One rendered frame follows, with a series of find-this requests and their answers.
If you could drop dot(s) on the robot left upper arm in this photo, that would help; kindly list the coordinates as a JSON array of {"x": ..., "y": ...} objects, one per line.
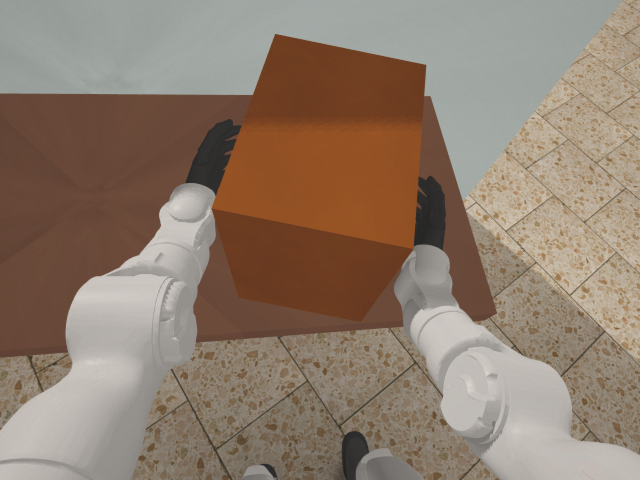
[{"x": 125, "y": 333}]

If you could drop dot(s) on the robot right upper arm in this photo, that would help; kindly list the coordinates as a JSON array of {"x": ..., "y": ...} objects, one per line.
[{"x": 515, "y": 413}]

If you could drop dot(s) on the right robot foot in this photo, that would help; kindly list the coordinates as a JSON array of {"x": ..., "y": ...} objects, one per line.
[{"x": 354, "y": 448}]

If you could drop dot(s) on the right robot forearm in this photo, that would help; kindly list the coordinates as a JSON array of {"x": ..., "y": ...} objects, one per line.
[{"x": 432, "y": 318}]

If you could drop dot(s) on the left robot hand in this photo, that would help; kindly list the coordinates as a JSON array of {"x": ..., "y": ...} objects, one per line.
[{"x": 209, "y": 162}]

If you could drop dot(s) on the right robot hand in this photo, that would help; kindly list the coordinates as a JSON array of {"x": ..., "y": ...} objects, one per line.
[{"x": 430, "y": 227}]

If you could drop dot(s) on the table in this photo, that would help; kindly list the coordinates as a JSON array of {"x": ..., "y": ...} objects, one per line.
[{"x": 83, "y": 178}]

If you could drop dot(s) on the robot right thigh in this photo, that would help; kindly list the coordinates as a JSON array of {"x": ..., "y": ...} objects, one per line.
[{"x": 387, "y": 468}]

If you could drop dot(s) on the left robot forearm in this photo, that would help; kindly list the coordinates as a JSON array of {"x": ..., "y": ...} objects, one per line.
[{"x": 180, "y": 248}]

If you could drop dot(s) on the carton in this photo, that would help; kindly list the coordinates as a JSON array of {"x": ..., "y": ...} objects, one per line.
[{"x": 316, "y": 209}]

